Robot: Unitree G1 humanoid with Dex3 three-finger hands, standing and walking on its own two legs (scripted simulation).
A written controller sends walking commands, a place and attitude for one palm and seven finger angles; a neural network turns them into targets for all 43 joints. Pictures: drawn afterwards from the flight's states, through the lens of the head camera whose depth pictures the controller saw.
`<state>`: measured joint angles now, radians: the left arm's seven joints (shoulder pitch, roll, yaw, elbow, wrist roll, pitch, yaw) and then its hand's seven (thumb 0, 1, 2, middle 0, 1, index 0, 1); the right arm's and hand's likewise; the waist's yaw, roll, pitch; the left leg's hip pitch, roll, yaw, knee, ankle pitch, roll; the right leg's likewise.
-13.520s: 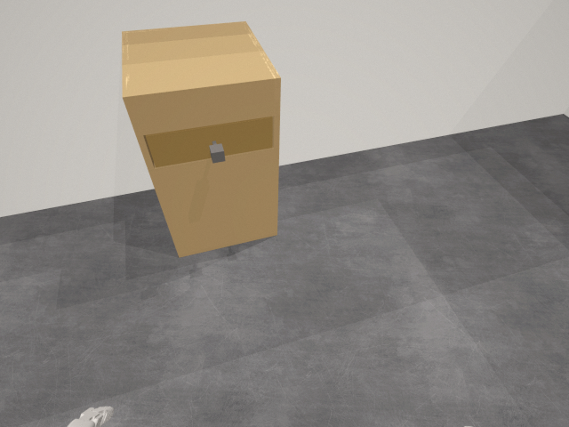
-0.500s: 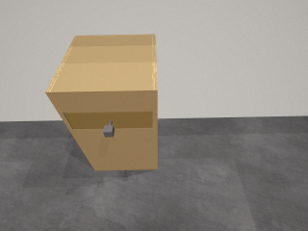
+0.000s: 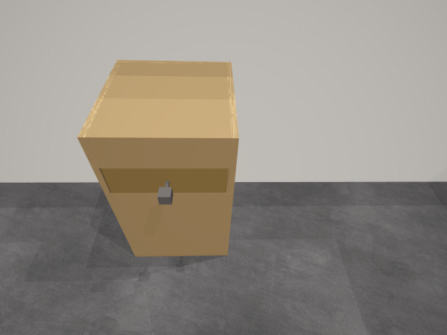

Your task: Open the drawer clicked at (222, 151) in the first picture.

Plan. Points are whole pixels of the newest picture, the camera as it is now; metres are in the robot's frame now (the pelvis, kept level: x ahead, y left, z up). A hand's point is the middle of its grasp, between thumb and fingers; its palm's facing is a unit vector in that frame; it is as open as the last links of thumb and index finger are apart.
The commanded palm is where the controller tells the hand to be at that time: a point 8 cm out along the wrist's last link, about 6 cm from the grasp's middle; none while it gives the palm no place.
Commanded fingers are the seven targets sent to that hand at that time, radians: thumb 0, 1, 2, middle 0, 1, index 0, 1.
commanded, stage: shuffle to correct the standing spot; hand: left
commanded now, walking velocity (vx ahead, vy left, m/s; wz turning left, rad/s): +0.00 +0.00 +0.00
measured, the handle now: (166, 190) +0.56 +0.21 -0.21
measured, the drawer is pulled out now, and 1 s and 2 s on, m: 0.00 0.00 0.00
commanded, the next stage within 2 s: come to a stop and stand still in 0.30 s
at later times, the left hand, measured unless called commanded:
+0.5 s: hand out of the picture -0.03 +0.12 -0.18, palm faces +0.13 -0.98 -0.15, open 7.4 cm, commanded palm none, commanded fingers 0.00 0.90 0.90 -0.20 -0.30 -0.20 -0.30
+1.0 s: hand out of the picture +0.12 +0.14 -0.16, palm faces +0.11 -0.95 -0.31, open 7.4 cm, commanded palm none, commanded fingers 0.00 0.90 0.90 -0.20 -0.30 -0.20 -0.30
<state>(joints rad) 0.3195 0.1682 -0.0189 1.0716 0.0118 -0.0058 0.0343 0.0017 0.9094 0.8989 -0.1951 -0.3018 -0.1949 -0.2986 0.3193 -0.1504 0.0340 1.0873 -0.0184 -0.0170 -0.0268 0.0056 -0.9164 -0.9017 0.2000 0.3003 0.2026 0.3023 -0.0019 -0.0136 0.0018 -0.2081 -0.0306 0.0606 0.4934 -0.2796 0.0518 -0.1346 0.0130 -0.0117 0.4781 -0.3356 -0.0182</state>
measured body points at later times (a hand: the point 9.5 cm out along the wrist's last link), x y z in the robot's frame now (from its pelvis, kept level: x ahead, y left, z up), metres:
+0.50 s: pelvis +0.06 -0.03 -0.01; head +0.08 -0.01 +0.44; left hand -0.03 +0.17 -0.17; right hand +0.09 -0.25 -0.16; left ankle +0.05 +0.08 -0.69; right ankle -0.05 -0.11 -0.74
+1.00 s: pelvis +0.07 -0.07 -0.01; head +0.08 -0.09 +0.43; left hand +0.12 +0.19 -0.14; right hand +0.18 -0.30 -0.17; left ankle +0.10 +0.07 -0.73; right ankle +0.09 -0.16 -0.74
